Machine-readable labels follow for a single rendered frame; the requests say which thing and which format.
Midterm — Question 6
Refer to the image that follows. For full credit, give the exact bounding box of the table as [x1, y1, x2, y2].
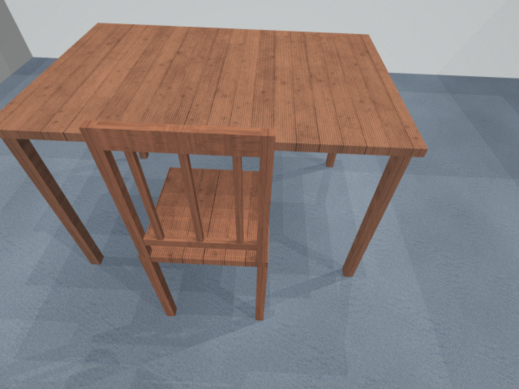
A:
[0, 23, 428, 276]

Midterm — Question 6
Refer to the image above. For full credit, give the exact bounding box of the chair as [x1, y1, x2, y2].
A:
[79, 120, 276, 321]

